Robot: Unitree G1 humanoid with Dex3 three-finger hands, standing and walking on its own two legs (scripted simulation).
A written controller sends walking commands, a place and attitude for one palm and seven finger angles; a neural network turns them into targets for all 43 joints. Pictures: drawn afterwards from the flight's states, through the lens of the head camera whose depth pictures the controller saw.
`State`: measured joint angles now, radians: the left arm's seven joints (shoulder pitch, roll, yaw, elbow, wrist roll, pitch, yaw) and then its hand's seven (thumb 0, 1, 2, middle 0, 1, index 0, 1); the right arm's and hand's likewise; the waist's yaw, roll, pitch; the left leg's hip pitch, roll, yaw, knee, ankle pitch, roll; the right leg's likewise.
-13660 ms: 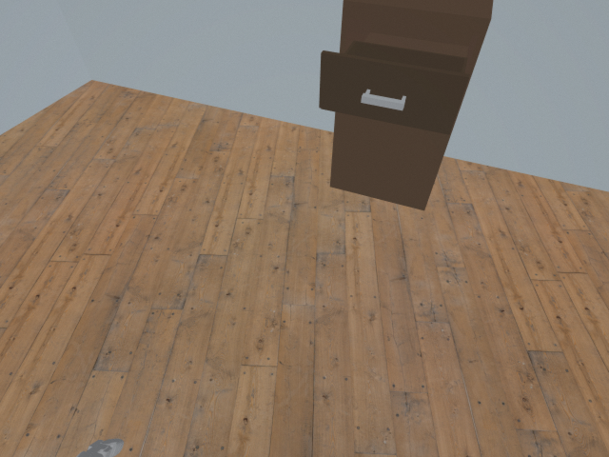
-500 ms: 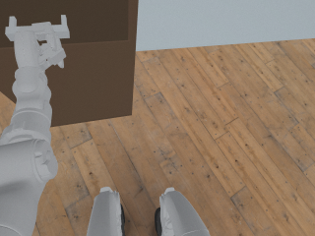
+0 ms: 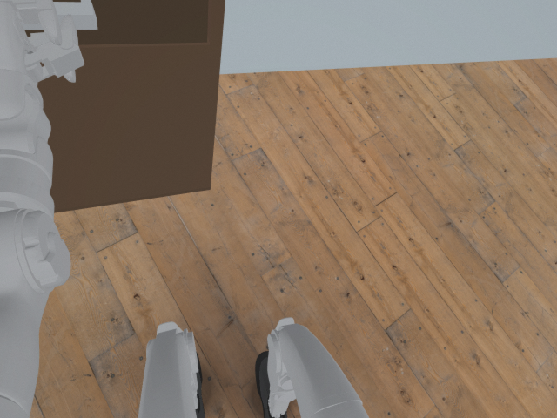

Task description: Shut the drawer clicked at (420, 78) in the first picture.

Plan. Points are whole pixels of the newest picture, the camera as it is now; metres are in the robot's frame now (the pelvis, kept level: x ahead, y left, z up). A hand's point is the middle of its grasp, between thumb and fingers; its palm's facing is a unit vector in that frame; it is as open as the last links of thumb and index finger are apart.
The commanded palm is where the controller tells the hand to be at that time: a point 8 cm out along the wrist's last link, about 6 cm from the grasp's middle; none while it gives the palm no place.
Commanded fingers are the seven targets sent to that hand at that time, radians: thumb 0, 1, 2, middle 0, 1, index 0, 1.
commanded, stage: pull the fist back off the drawer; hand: left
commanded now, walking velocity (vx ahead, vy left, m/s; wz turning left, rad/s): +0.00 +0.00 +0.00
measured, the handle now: (36, 3) +0.64 +0.24 +0.07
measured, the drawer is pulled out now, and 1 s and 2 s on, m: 0.00 0.00 0.00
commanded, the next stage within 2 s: draw the hand back to the body in 0.56 s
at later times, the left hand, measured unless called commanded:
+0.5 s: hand (79, 51) +0.57 +0.19 +0.07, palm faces +0.14 -0.99 -0.02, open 3.1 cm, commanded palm +0.54 +0.21 +0.07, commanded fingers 0.00 0.90 0.90 -1.40 -1.60 -1.40 -1.60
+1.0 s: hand (18, 75) +0.47 +0.21 +0.14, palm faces +0.16 -0.99 -0.03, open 3.3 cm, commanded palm +0.43 +0.25 +0.15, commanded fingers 0.00 0.90 0.90 -1.40 -1.60 -1.40 -1.60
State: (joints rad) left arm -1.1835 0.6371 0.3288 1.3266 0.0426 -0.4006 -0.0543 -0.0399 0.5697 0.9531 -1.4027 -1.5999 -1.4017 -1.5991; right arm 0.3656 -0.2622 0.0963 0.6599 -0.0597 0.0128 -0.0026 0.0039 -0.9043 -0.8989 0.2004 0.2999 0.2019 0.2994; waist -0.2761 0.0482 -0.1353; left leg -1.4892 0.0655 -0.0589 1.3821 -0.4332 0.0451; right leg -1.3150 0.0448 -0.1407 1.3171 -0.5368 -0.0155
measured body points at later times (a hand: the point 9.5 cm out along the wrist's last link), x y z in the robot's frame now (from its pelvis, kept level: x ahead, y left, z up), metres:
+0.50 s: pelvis +0.02 +0.01 +0.02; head +0.19 +0.05 +0.43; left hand +0.56 +0.24 +0.08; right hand +0.01 -0.25 -0.09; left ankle +0.09 +0.10 -0.59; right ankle +0.04 -0.12 -0.59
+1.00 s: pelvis +0.08 +0.00 +0.09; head +0.18 +0.02 +0.52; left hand +0.46 +0.26 +0.14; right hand +0.17 -0.25 -0.03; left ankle +0.09 +0.10 -0.59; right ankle +0.04 -0.12 -0.59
